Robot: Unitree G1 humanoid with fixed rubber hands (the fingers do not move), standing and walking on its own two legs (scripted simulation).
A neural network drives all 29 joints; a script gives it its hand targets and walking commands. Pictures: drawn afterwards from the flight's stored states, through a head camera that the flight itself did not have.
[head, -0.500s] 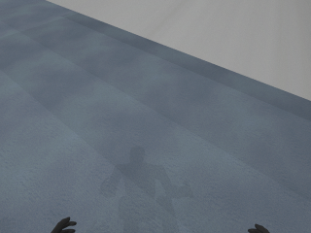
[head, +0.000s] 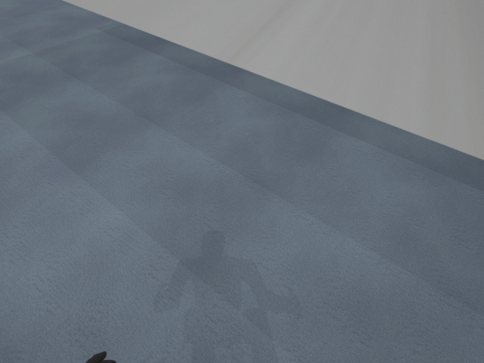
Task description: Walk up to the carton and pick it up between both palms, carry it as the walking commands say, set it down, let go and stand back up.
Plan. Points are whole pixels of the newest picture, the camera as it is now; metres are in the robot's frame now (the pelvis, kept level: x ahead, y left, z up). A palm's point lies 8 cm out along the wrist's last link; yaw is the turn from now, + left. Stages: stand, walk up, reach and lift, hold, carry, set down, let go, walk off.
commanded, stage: walk up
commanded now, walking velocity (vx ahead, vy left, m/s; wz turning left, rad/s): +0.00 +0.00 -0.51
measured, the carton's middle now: out of the picture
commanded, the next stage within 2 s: none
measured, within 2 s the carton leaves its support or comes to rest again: neither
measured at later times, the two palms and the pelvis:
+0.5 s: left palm out of the picture +0.07 +0.24 -0.09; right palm out of the picture +0.02 -0.32 -0.10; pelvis -0.06 -0.03 +0.02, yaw -8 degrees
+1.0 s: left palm out of the picture +0.06 +0.22 -0.09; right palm out of the picture -0.15 -0.29 -0.10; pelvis -0.15 +0.01 +0.01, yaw -29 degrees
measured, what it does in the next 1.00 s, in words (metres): walks backwards, turning right: left foot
